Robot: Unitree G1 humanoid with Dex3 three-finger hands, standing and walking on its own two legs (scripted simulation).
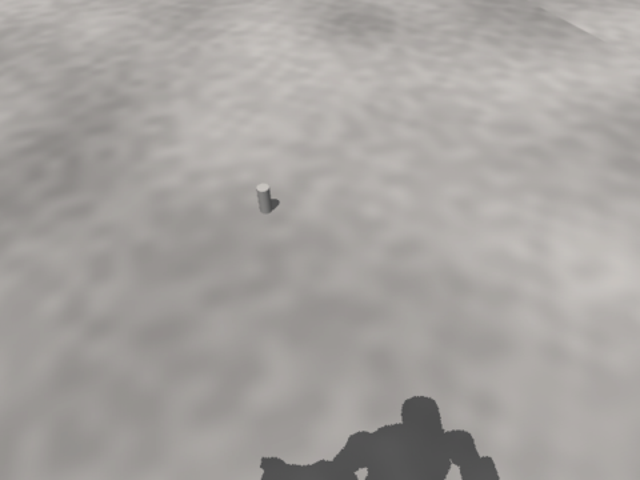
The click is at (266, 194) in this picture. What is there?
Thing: slim round
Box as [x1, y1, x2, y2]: [256, 183, 271, 213]
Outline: 262,183 259,184 256,188 260,210 263,213 267,213 271,210 269,189 267,184
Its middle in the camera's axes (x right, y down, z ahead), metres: -0.25 -0.19 +1.74
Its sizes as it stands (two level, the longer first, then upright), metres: 0.055 0.055 0.132
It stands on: the floor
